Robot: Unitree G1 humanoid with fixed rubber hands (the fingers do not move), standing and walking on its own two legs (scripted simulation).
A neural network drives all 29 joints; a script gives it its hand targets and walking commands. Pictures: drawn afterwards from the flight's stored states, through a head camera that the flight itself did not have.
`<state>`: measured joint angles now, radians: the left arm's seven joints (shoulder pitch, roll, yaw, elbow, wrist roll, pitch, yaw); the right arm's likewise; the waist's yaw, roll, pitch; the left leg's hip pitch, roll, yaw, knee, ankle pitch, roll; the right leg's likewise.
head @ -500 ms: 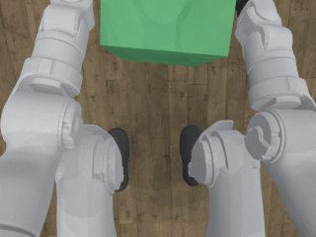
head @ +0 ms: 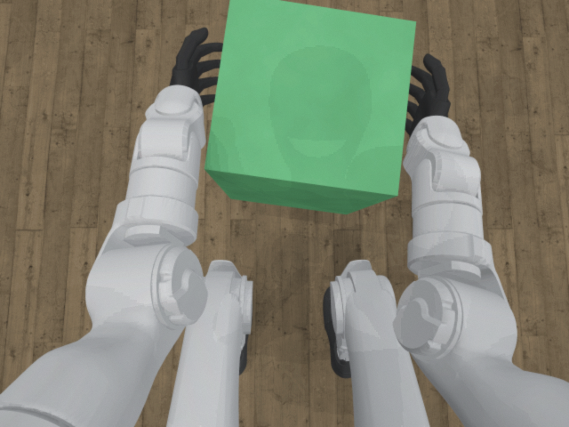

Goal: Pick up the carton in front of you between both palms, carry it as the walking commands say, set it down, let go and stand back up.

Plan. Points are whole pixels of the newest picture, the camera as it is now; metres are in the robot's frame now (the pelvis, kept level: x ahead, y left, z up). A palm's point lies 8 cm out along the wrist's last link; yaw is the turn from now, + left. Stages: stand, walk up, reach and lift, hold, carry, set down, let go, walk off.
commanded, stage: reach and lift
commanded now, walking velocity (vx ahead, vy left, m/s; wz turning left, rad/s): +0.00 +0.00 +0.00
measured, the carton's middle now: (302, 130) +0.51 -0.01 -0.13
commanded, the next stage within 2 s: none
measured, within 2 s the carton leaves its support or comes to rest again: neither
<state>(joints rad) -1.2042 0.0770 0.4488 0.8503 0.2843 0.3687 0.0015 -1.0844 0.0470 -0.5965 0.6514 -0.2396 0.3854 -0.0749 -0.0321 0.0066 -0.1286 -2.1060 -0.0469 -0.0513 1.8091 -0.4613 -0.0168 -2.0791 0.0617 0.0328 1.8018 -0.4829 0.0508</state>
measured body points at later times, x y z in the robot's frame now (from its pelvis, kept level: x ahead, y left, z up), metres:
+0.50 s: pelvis +0.04 +0.00 +0.12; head +0.22 +0.02 +0.54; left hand +0.49 +0.15 +0.08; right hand +0.47 -0.15 +0.09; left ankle +0.12 +0.12 -0.44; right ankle +0.12 -0.13 -0.44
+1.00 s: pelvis +0.09 +0.00 +0.26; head +0.15 +0.00 +0.70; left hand +0.43 +0.15 +0.23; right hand +0.44 -0.15 +0.24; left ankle +0.12 +0.12 -0.44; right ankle +0.12 -0.13 -0.44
